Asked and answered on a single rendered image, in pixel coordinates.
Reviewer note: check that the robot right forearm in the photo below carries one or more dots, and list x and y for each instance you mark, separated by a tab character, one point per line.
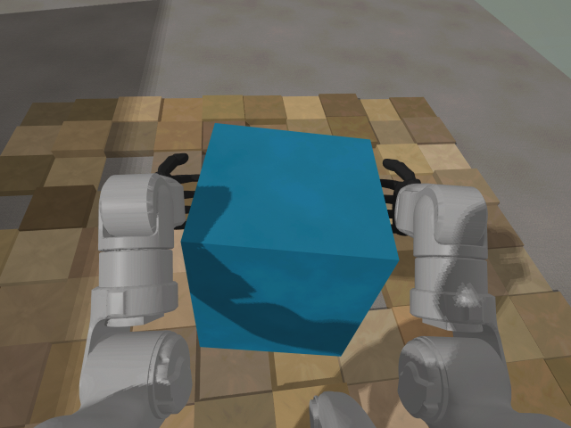
448	224

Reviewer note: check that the robot left forearm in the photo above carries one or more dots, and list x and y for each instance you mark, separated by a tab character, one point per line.
136	220

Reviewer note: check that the right robot hand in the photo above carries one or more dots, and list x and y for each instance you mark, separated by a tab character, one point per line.
409	178

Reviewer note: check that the left robot hand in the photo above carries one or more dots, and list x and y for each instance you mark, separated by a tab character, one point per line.
167	166

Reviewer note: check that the robot left upper arm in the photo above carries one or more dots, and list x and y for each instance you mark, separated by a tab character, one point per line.
131	380

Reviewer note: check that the robot right upper arm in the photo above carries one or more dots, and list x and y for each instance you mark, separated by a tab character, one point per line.
454	382

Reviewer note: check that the carton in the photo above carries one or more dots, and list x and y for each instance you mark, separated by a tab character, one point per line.
288	241

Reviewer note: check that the robot right thigh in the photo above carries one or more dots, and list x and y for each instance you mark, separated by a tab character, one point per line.
337	410

